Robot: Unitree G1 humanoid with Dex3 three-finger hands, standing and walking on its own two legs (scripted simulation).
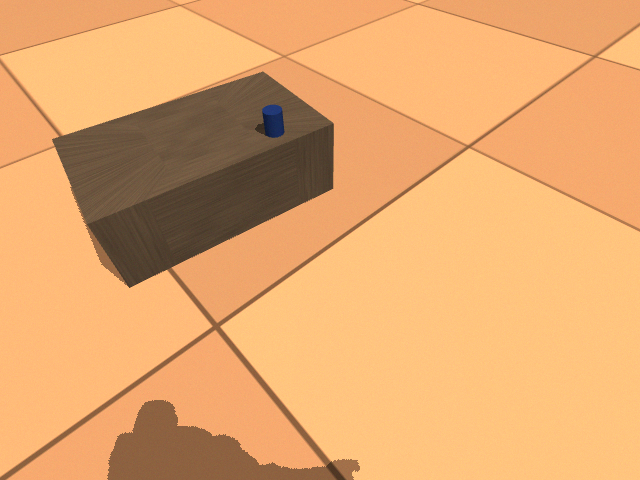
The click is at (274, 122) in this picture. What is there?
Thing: squat round
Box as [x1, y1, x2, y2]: [262, 105, 283, 137]
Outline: 268,105 262,109 265,133 268,136 276,137 283,133 281,108 278,105
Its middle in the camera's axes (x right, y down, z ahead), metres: -0.18 -0.46 +1.56
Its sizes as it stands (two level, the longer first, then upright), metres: 0.078 0.078 0.102
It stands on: a support 0.36 m high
